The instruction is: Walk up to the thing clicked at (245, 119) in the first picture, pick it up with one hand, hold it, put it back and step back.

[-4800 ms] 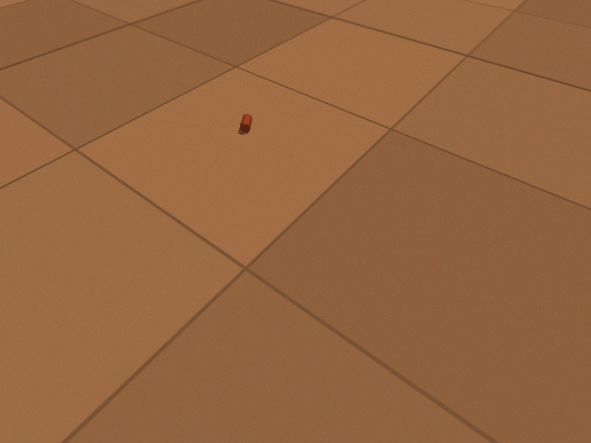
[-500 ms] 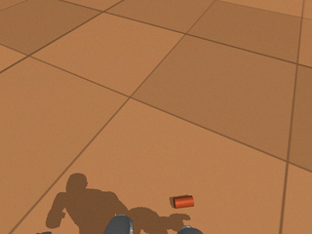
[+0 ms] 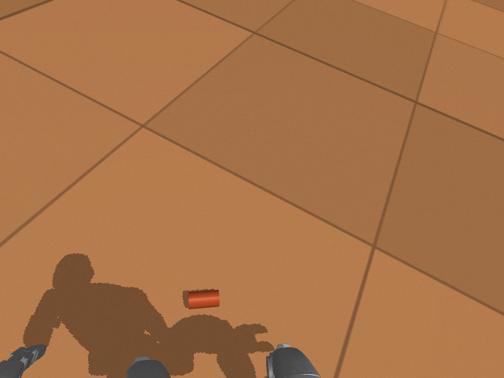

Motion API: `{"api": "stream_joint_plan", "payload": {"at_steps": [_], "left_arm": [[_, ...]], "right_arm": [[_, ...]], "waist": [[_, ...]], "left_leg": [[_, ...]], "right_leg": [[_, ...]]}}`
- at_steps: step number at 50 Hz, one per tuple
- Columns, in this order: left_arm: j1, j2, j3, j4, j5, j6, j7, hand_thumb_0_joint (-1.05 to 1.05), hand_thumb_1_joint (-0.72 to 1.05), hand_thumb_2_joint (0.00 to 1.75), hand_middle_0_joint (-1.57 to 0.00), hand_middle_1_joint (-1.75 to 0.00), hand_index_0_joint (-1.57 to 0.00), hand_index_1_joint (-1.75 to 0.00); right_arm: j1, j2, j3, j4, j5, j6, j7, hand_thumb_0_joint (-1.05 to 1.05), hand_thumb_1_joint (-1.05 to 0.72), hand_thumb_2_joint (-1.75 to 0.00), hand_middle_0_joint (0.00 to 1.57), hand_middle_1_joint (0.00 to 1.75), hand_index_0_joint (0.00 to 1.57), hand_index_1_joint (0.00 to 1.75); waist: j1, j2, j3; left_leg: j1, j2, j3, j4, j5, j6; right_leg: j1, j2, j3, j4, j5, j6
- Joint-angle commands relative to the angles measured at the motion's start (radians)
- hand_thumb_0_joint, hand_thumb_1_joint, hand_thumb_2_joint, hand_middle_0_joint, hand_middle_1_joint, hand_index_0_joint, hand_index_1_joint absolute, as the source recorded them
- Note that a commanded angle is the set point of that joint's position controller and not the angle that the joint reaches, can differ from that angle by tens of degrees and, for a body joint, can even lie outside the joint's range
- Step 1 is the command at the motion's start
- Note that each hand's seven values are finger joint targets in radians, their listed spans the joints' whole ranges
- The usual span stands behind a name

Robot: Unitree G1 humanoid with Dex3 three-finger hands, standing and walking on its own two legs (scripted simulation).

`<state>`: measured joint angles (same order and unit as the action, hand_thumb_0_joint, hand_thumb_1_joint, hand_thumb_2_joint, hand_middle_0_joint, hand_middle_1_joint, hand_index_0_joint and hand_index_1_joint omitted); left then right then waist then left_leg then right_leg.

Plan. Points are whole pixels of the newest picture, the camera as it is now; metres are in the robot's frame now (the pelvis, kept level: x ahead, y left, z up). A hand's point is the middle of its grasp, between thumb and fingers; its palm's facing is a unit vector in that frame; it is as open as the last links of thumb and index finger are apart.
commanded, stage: walk up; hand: left
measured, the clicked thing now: (203, 299) +0.44 +0.06 -0.70
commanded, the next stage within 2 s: none
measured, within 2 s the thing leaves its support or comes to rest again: neither
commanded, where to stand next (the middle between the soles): +0.08 -0.25 m, yaw +8 degrees
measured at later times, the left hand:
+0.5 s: hand out of the picture +0.03 +0.09 -0.14, palm faces +0.00 -0.95 -0.33, open 7.4 cm
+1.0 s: hand out of the picture -0.08 -0.05 -0.10, palm faces +0.08 -0.88 -0.48, open 7.4 cm
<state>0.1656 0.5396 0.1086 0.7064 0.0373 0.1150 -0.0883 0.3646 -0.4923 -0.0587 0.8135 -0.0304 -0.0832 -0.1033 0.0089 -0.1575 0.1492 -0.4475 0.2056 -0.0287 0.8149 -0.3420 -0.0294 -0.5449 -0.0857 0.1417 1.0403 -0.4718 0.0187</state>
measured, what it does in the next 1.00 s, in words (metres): steps to the right: right foot, then left foot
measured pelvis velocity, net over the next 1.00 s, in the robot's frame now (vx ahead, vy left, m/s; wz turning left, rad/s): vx -0.04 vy -0.33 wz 0.07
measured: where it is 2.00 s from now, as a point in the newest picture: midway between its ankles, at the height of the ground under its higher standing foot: outside the picture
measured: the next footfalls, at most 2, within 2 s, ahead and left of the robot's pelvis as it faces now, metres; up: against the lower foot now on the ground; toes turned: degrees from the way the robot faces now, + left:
right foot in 0.04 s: +0.09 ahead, -0.21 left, +0.00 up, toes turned +1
left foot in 0.38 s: +0.02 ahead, -0.07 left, +0.00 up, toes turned +8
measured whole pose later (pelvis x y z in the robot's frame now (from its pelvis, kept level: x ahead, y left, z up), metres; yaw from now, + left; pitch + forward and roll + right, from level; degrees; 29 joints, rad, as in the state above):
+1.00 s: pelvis -0.04 -0.33 +0.03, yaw +4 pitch -2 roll -1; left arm 0.41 0.38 0.05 0.94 0.02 -0.07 0.02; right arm 0.25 -0.45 -0.07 0.88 -0.03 0.02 0.03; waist 0.04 0.09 0.08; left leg -0.61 0.01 -0.08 1.09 -0.28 0.01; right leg -0.22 -0.02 0.02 0.66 -0.41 0.03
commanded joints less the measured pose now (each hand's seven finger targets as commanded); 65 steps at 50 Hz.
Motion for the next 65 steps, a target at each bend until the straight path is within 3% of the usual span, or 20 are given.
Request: {"api": "stream_joint_plan", "payload": {"at_steps": [1,2,3,5,8,14,17,18,19,21,25,33,36,39,40,44,52,59,62,65], "left_arm": [[0.146,0.120,0.064,-0.023,0.013,-0.035,0.000,0.00,0.90,0.90,-0.20,-0.30,-0.20,-0.30],[0.259,0.154,0.080,0.016,0.028,-0.043,0.009,0.00,0.90,0.90,-0.20,-0.30,-0.20,-0.30],[0.281,0.237,0.089,0.006,0.050,-0.052,0.016,0.00,0.90,0.90,-0.20,-0.30,-0.20,-0.30],[-0.015,0.345,0.098,-0.087,0.024,-0.055,0.030,0.00,0.90,0.90,-0.20,-0.30,-0.20,-0.30],[-0.046,0.223,0.070,-0.076,0.033,-0.047,0.041,0.00,0.90,0.90,-0.20,-0.30,-0.20,-0.30],[-0.017,0.112,0.042,-0.100,0.042,-0.045,0.031,0.00,0.90,0.90,-0.20,-0.30,-0.20,-0.30],[-0.057,0.081,0.023,-0.127,0.028,-0.031,0.031,0.00,0.90,0.90,-0.20,-0.30,-0.20,-0.30],[-0.038,0.037,0.008,-0.132,0.022,-0.029,0.032,0.00,0.90,0.90,-0.20,-0.30,-0.20,-0.30],[-0.007,-0.015,-0.006,-0.142,0.015,-0.031,0.031,0.00,0.90,0.90,-0.20,-0.30,-0.20,-0.30],[0.055,0.128,0.039,-0.113,0.028,-0.019,0.041,0.00,0.90,0.90,-0.20,-0.30,-0.20,-0.30],[0.032,0.136,0.071,-0.076,0.018,-0.021,0.029,0.00,0.90,0.90,-0.20,-0.30,-0.20,-0.30],[0.175,0.087,0.036,0.042,-0.039,-0.063,0.032,0.00,0.90,0.90,-0.20,-0.30,-0.20,-0.30],[0.291,0.105,0.060,0.158,-0.019,-0.097,0.069,0.00,0.90,0.90,-0.20,-0.30,-0.20,-0.30],[0.143,0.334,0.075,0.076,0.006,-0.136,0.097,0.00,0.90,0.90,-0.20,-0.30,-0.20,-0.30],[0.077,0.339,0.083,0.069,-0.005,-0.149,0.100,0.00,0.90,0.90,-0.20,-0.30,-0.20,-0.30],[0.141,0.216,0.051,0.147,-0.015,-0.202,0.120,0.00,0.90,0.90,-0.20,-0.30,-0.20,-0.30],[0.302,0.141,0.031,0.154,-0.022,-0.217,0.160,0.00,0.90,0.90,-0.20,-0.30,-0.20,-0.30],[0.238,0.138,0.004,0.094,-0.048,-0.186,0.158,0.00,0.90,0.90,-0.20,-0.30,-0.20,-0.30],[0.243,0.067,-0.026,0.075,-0.059,-0.183,0.177,0.00,0.90,0.90,-0.20,-0.30,-0.20,-0.30],[0.200,0.103,-0.018,0.111,-0.054,-0.172,0.167,0.00,0.90,0.90,-0.20,-0.30,-0.20,-0.30]], "right_arm": [[-0.032,-0.317,-0.098,-0.024,-0.006,0.008,-0.024,0.00,-0.90,-0.90,0.20,0.30,0.20,0.30],[-0.025,-0.243,-0.072,-0.019,-0.007,0.020,-0.025,0.00,-0.90,-0.90,0.20,0.30,0.20,0.30],[-0.020,-0.143,-0.033,-0.041,0.011,0.030,-0.025,0.00,-0.90,-0.90,0.20,0.30,0.20,0.30],[-0.078,-0.223,-0.082,-0.042,0.016,0.038,-0.053,0.00,-0.90,-0.90,0.20,0.30,0.20,0.30],[0.059,-0.244,-0.079,0.091,0.051,0.047,-0.034,0.00,-0.90,-0.90,0.20,0.30,0.20,0.30],[0.109,-0.202,-0.065,0.106,0.029,0.024,-0.013,0.00,-0.90,-0.90,0.20,0.30,0.20,0.30],[0.235,-0.182,-0.063,0.143,0.024,0.004,-0.016,0.00,-0.90,-0.90,0.20,0.30,0.20,0.30],[0.251,-0.209,-0.075,0.141,0.007,-0.002,-0.021,0.00,-0.90,-0.90,0.20,0.30,0.20,0.30],[0.201,-0.290,-0.096,0.106,-0.011,-0.004,-0.027,0.00,-0.90,-0.90,0.20,0.30,0.20,0.30],[0.074,-0.384,-0.121,0.029,0.013,-0.009,-0.037,0.00,-0.90,-0.90,0.20,0.30,0.20,0.30],[0.052,-0.250,-0.093,0.021,0.013,-0.007,-0.036,0.00,-0.90,-0.90,0.20,0.30,0.20,0.30],[-0.143,-0.269,-0.089,-0.031,-0.028,0.016,0.042,0.00,-0.90,-0.90,0.20,0.30,0.20,0.30],[-0.092,-0.189,-0.065,-0.006,-0.043,0.071,0.062,0.00,-0.90,-0.90,0.20,0.30,0.20,0.30],[-0.155,-0.137,-0.050,-0.080,-0.003,0.068,0.061,0.00,-0.90,-0.90,0.20,0.30,0.20,0.30],[-0.187,-0.205,-0.067,-0.057,0.001,0.057,0.062,0.00,-0.90,-0.90,0.20,0.30,0.20,0.30],[-0.067,-0.181,-0.072,0.037,0.016,0.063,0.097,0.00,-0.90,-0.90,0.20,0.30,0.20,0.30],[-0.232,-0.108,-0.071,-0.061,-0.009,0.105,0.141,0.00,-0.90,-0.90,0.20,0.30,0.20,0.30],[-0.116,-0.100,-0.088,0.002,0.003,0.075,0.138,0.00,-0.90,-0.90,0.20,0.30,0.20,0.30],[-0.009,-0.218,-0.115,-0.005,0.037,0.069,0.114,0.00,-0.90,-0.90,0.20,0.30,0.20,0.30],[-0.184,-0.126,-0.077,-0.048,0.034,0.091,0.105,0.00,-0.90,-0.90,0.20,0.30,0.20,0.30]], "waist": [[0.092,0.372,-0.208],[0.162,0.165,-0.252],[0.184,-0.182,-0.188],[0.061,-0.184,-0.120],[0.012,-0.100,-0.084],[0.032,-0.095,-0.107],[-0.029,0.006,-0.137],[-0.048,0.118,-0.146],[-0.030,0.335,-0.108],[-0.009,0.266,-0.078],[0.016,0.159,-0.078],[0.021,0.518,-0.165],[0.062,0.238,-0.114],[0.046,-0.021,0.078],[0.026,0.028,0.138],[-0.017,0.047,0.061],[0.058,-0.045,-0.065],[-0.038,0.065,-0.222],[-0.095,0.344,-0.433],[-0.029,0.218,-0.222]], "left_leg": [[-0.116,-0.007,0.037,-0.031,0.171,0.161],[-0.246,-0.071,0.098,0.240,0.014,0.132],[-0.461,-0.194,0.126,0.465,-0.339,0.101],[-0.305,-0.182,-0.042,0.531,-0.278,0.084],[-0.286,-0.153,-0.013,0.468,-0.145,0.075],[-0.033,-0.188,0.075,0.102,-0.167,0.086],[0.221,-0.182,0.050,-0.256,0.085,0.105],[0.333,-0.129,-0.066,-0.333,0.096,0.102],[0.391,0.087,-0.452,-0.428,0.045,0.160],[0.183,0.367,-0.670,-0.479,0.072,0.338],[0.088,0.094,-0.243,-0.348,0.143,0.251],[0.029,-0.010,-0.049,-0.346,-0.364,0.196],[-0.147,-0.127,0.081,0.104,-0.378,0.161],[-0.459,-0.188,-0.165,0.467,-0.176,0.067],[-0.477,-0.142,-0.170,0.443,-0.120,0.062],[-0.302,-0.139,-0.146,0.331,0.042,0.053],[-0.247,-0.165,-0.054,0.155,0.037,0.039],[0.303,-0.257,0.098,-0.287,0.217,0.102],[0.606,0.189,-0.513,-0.269,0.710,0.401],[0.280,0.049,-0.218,-0.258,0.582,0.308]], "right_leg": [[0.333,0.065,-0.154,-0.335,0.124,-0.029],[0.457,0.076,-0.124,-0.397,0.110,-0.044],[0.365,-0.098,0.194,-0.532,0.037,-0.086],[0.084,-0.242,0.599,-0.887,-0.272,-0.203],[0.151,-0.106,0.228,-0.665,-0.210,-0.170],[0.162,-0.101,0.149,-0.623,0.027,-0.280],[0.077,-0.067,0.060,-0.451,0.237,-0.227],[-0.035,-0.024,0.008,-0.308,0.213,-0.166],[-0.253,0.110,-0.055,-0.097,0.047,-0.077],[-0.204,0.048,0.088,0.195,-0.081,-0.038],[-0.112,0.115,0.112,0.321,0.096,-0.023],[0.183,0.071,-0.154,-0.187,-0.054,0.025],[0.375,0.127,-0.163,-0.494,-0.026,0.025],[0.128,-0.316,0.768,-0.954,-0.669,-0.173],[0.123,-0.336,0.777,-0.960,-0.655,-0.186],[0.237,-0.184,0.291,-0.704,0.002,-0.098],[0.459,-0.167,0.059,-0.519,0.813,-0.156],[0.295,-0.066,-0.102,-0.165,0.738,-0.112],[-0.042,0.073,-0.117,0.190,-0.170,-0.035],[0.036,0.014,-0.086,0.136,-0.154,-0.048]]}}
